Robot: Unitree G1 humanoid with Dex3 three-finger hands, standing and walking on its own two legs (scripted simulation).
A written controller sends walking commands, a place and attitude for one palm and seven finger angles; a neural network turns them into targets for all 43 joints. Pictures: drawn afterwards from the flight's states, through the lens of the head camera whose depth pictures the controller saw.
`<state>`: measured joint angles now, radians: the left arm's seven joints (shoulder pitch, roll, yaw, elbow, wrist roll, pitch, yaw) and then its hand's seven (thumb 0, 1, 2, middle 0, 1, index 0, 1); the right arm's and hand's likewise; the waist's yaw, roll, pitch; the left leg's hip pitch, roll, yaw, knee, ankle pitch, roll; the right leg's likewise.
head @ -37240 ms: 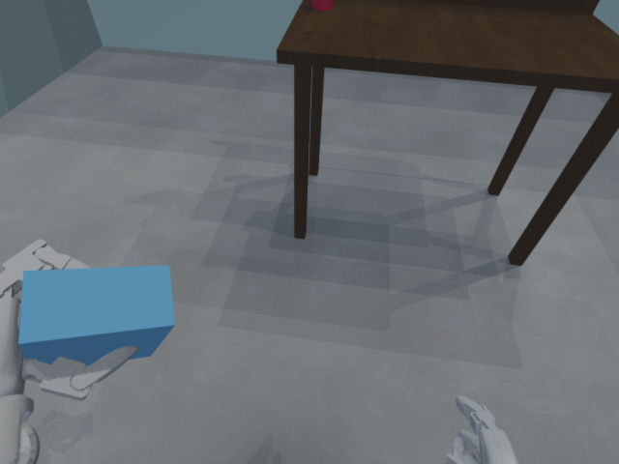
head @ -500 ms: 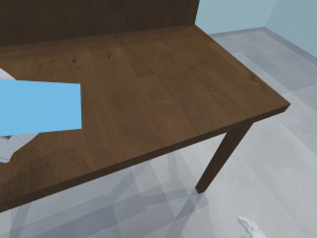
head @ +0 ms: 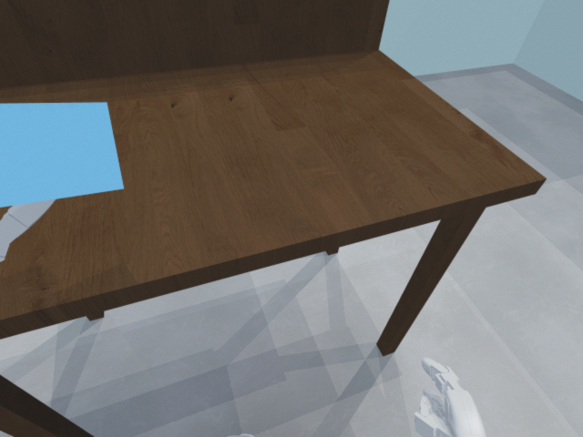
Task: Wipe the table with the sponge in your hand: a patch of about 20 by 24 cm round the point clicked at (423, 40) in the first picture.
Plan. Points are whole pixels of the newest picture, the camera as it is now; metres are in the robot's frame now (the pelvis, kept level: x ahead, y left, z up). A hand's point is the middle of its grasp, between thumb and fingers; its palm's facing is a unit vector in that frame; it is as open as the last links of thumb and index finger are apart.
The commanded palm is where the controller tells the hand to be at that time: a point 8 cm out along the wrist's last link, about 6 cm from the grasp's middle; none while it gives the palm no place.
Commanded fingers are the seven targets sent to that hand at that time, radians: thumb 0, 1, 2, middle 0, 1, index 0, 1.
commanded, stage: step back with the hand held close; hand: left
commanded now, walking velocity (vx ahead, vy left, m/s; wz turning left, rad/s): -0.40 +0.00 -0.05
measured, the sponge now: (40, 154) +0.24 +0.23 +0.31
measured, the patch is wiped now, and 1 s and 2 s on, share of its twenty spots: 1.00 1.00 1.00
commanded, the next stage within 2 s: stop stepping back and stand still in 0.44 s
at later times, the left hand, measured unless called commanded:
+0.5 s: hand out of the picture +0.12 +0.21 +0.32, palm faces +0.55 -0.79 -0.26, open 9.7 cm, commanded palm +0.05 +0.25 +0.31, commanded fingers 0.00 0.10 1.30 -1.20 -1.60 -1.20 -1.60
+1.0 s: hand out of the picture -0.01 +0.19 +0.30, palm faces +0.56 -0.78 -0.29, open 9.7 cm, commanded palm -0.08 +0.23 +0.31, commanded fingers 0.00 0.10 1.30 -1.20 -1.60 -1.20 -1.60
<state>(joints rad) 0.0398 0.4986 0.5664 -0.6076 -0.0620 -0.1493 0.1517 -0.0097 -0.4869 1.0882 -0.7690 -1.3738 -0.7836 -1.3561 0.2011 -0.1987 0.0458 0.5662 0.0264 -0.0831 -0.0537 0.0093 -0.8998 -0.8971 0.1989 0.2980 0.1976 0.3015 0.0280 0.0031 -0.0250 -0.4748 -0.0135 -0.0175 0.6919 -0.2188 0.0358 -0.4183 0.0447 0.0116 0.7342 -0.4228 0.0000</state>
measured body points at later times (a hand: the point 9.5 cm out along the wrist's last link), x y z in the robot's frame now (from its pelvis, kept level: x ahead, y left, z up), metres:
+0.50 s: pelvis -0.11 -0.02 +0.00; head -0.08 -0.01 +0.45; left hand +0.09 +0.25 +0.33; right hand +0.05 -0.24 -0.09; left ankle -0.03 +0.13 -0.72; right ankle -0.09 -0.14 -0.72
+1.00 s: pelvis -0.23 -0.05 -0.01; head -0.26 -0.06 +0.44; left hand -0.05 +0.23 +0.31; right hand -0.09 -0.28 -0.10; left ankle -0.25 +0.10 -0.70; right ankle -0.17 -0.13 -0.72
